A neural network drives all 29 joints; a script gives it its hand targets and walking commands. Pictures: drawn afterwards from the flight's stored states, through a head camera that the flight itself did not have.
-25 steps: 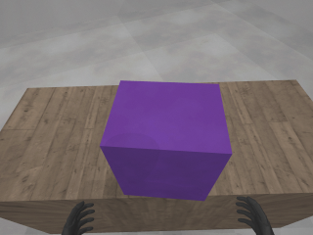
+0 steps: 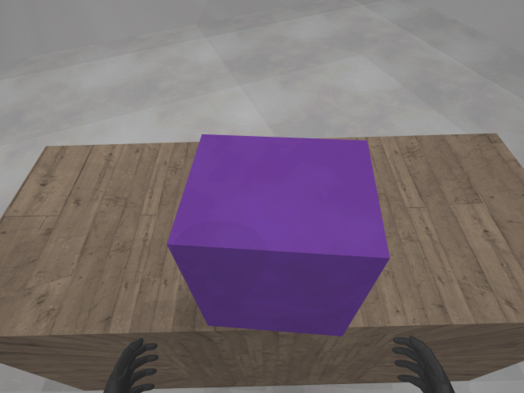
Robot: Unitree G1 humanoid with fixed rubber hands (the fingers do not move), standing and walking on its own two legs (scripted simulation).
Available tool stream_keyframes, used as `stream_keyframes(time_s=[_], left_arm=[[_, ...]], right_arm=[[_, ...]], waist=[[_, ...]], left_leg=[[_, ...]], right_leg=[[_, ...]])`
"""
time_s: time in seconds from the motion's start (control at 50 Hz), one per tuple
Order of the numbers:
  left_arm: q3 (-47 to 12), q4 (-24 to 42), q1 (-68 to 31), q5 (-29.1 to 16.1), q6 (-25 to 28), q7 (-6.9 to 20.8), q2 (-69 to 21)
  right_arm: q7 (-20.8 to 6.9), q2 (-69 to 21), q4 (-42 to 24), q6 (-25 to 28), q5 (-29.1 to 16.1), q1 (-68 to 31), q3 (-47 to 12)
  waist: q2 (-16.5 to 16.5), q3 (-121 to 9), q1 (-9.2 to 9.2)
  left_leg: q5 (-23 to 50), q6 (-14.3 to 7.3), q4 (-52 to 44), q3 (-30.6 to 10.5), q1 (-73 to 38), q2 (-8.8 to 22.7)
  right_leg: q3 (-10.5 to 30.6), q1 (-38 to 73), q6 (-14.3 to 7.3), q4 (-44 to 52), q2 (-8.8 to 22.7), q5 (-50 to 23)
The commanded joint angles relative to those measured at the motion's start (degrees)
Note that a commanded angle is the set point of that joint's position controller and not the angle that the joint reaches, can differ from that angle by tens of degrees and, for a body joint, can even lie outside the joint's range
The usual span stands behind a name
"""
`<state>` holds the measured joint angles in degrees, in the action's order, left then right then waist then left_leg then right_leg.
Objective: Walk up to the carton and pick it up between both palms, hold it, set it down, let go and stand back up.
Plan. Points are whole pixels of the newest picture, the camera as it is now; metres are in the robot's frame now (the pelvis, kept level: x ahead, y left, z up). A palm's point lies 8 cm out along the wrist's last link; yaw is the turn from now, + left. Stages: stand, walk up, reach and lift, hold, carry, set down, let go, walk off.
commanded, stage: let go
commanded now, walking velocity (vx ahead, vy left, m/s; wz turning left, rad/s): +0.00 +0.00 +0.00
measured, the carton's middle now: (278, 244) +0.36 -0.02 +0.01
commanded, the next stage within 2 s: stand in 0.34 s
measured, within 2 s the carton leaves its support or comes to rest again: neither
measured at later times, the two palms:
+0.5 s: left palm out of the picture +0.17 +0.25 -0.08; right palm out of the picture +0.12 -0.27 -0.08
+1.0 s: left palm out of the picture +0.16 +0.28 -0.09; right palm out of the picture +0.12 -0.29 -0.07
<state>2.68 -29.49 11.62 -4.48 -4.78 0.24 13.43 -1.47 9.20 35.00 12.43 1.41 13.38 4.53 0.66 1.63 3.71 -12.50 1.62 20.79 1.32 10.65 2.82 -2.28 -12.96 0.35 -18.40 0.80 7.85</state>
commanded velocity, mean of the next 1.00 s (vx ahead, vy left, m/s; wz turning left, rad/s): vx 0.00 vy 0.00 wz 0.00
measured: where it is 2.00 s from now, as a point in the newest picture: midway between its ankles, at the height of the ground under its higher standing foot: outside the picture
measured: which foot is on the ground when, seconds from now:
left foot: down 0.00-1.00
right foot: down 0.00-1.00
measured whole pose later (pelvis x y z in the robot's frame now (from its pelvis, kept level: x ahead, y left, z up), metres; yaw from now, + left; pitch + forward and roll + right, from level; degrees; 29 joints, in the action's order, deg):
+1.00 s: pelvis +0.00 +0.00 -0.01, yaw +0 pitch -1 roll -1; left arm 2.7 -39.1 12.1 -1.5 1.3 0.0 18.5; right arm -1.0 18.3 36.4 1.4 2.3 13.4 4.5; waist 0.4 -1.3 3.7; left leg -18.1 1.6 29.8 1.0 10.7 2.9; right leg -2.3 -13.0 0.7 -27.4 1.0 13.4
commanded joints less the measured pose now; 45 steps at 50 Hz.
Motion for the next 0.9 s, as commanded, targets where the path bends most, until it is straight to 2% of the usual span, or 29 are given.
stream_keyframes(time_s=[0.0,0.32,0.34,0.36,0.38,0.42,0.5,0.56,0.64,0.88], left_arm=[[-0.8,3.8,-2.4,5.4,0.7,-0.9,2.3],[0.0,4.0,-1.5,6.3,0.6,-1.3,3.1],[3.5,1.5,1.3,8.2,3.8,-1.4,14.9],[3.5,1.0,0.1,8.0,4.6,-1.3,15.1],[3.2,1.1,-1.3,8.0,5.1,-1.1,14.5],[2.7,0.8,-2.8,8.0,5.5,-0.8,13.7],[2.2,-1.2,-3.0,8.1,6.1,-0.2,14.9],[1.9,-2.1,-2.5,7.7,6.7,0.1,15.2],[1.9,-3.2,-2.2,7.5,7.2,0.1,16.1],[1.6,-6.0,-2.4,7.2,7.8,0.1,17.2]], right_arm=[[-0.6,6.1,0.1,1.3,0.0,-4.2,-2.2],[-0.8,6.9,-0.7,0.9,0.2,-4.5,-2.3],[1.2,19.6,1.5,-3.7,2.2,2.7,2.0],[1.9,19.6,1.5,-5.5,2.1,2.8,2.5],[2.0,19.0,1.1,-6.7,2.0,2.0,2.4],[1.9,17.5,0.0,-8.1,1.7,0.2,1.8],[1.1,18.1,0.8,-9.3,1.5,0.5,0.9],[0.8,19.9,1.0,-9.5,1.4,0.8,0.8],[0.7,21.0,0.8,-9.6,1.0,0.8,0.7],[0.9,22.4,1.1,-9.9,0.9,0.9,0.8]], waist=[[-0.1,-6.2,-6.01],[1.1,-6.0,-6.12],[-1.8,-14.7,-5.19],[-3.5,-15.1,-4.34],[-2.4,-14.1,-3.95],[-0.6,-8.9,-4.28],[-1.2,-2.2,-4.21],[0.8,-1.6,-4.23],[1.9,-3.8,-4.01],[0.1,-3.8,-3.75]], left_leg=[[8.2,0.2,-2.3,3.5,-4.2,-3.2],[7.4,0.1,-1.7,3.1,-4.0,-2.9],[16.2,-0.5,5.8,-0.4,-4.7,3.6],[15.0,-0.8,5.8,-0.3,-5.2,3.5],[11.7,-1.0,5.1,-0.4,-3.7,3.2],[3.6,-1.5,3.7,-0.5,0.9,2.4],[-3.1,-2.4,2.8,-1.4,4.8,2.2],[-1.7,-2.8,2.8,-2.3,5.0,2.4],[1.8,-3.2,3.4,-2.7,4.1,2.6],[2.2,-4.2,3.5,-3.5,3.1,2.9]], right_leg=[[-0.4,11.5,-1.8,-1.0,-2.5,-1.5],[-0.3,10.1,-1.9,-1.4,-2.6,-1.1],[4.2,8.3,-2.5,-8.7,4.9,-12.4],[4.0,7.7,-2.4,-8.9,4.8,-11.8],[3.9,6.3,-2.1,-8.8,4.7,-8.6],[4.2,3.9,-1.8,-8.0,4.4,-1.2],[4.7,0.0,-2.2,-7.1,4.6,3.5],[4.8,0.1,-2.3,-7.4,4.6,2.4],[4.7,2.5,-2.7,-8.2,4.7,-1.2],[4.9,2.2,-3.4,-7.5,5.0,-1.6]])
